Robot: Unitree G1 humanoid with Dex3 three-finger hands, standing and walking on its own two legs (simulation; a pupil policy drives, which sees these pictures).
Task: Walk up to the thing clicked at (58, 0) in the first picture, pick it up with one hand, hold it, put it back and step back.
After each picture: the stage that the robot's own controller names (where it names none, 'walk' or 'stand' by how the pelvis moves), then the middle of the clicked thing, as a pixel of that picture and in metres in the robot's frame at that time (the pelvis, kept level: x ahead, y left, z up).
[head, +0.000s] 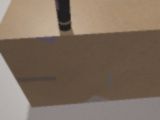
stand; (62, 5) +0.73 +0.11 +0.12
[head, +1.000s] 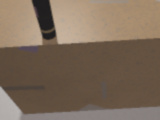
walk; (43, 12) +0.63 +0.19 +0.14
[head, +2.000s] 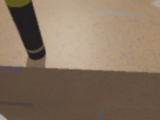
stand; (28, 28) +0.48 +0.20 +0.16
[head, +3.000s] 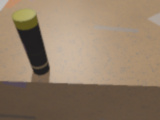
stand; (34, 46) +0.45 +0.19 +0.12
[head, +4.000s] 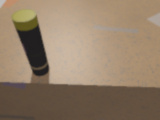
stand; (34, 47) +0.45 +0.19 +0.12
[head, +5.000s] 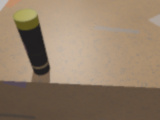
stand; (34, 46) +0.45 +0.19 +0.12
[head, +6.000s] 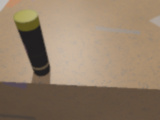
stand; (35, 47) +0.44 +0.19 +0.12
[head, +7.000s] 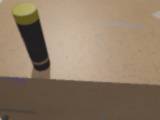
rise first; (34, 41) +0.45 +0.19 +0.12
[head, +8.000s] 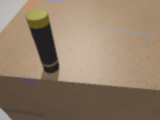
go down; (45, 45) +0.46 +0.19 +0.12
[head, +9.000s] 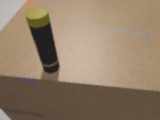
go down; (45, 44) +0.46 +0.17 +0.13
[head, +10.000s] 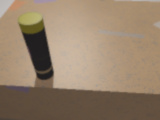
go down; (39, 50) +0.44 +0.17 +0.13
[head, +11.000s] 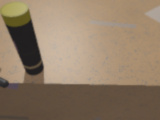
close in; (26, 44) +0.44 +0.18 +0.13
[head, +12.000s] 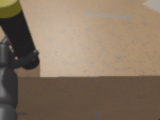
close; (19, 37) +0.45 +0.19 +0.15
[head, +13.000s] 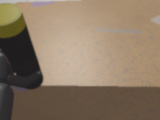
lift; (21, 55) +0.32 +0.17 +0.23
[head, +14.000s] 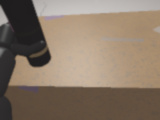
lift; (25, 23) +0.34 +0.15 +0.33
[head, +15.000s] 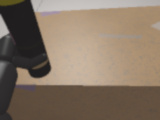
hold; (27, 36) +0.33 +0.15 +0.29
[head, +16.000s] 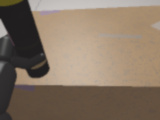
crouch; (25, 36) +0.33 +0.16 +0.28
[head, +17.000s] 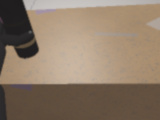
crouch; (13, 15) +0.39 +0.18 +0.32
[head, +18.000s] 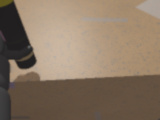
lower; (13, 33) +0.45 +0.19 +0.18
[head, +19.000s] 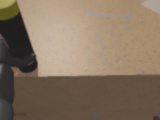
lower; (17, 40) +0.43 +0.19 +0.16
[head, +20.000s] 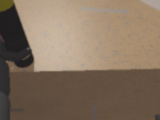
lower; (12, 33) +0.45 +0.20 +0.16
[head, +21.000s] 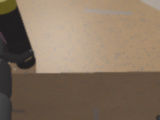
lower; (15, 35) +0.45 +0.20 +0.16
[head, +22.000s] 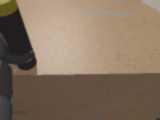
loosen; (15, 37) +0.44 +0.19 +0.16
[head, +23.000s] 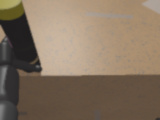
withdraw; (21, 40) +0.44 +0.18 +0.16
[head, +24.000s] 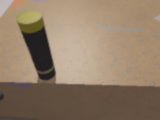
sink last; (39, 50) +0.42 +0.17 +0.14
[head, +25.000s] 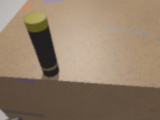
stand; (44, 48) +0.44 +0.18 +0.13
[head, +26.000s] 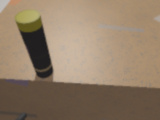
stand; (37, 48) +0.43 +0.18 +0.12
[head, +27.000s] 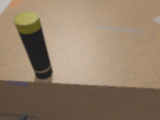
stand; (36, 50) +0.42 +0.18 +0.12
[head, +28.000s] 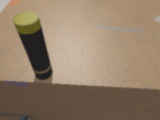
stand; (36, 50) +0.42 +0.18 +0.12
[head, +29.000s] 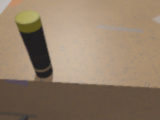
stand; (37, 49) +0.43 +0.19 +0.12
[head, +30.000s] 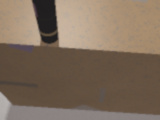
walk; (45, 10) +0.53 +0.13 +0.15
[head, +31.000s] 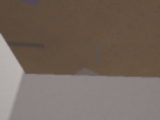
walk; out of the picture +0.85 +0.20 +0.15
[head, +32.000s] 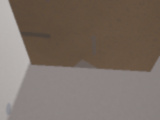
stand; out of the picture +1.14 +0.18 +0.13
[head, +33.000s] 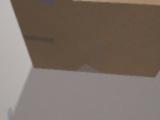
stand; out of the picture +1.08 +0.16 +0.12
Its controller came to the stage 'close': yes
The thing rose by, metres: 0.21
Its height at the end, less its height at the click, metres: +0.00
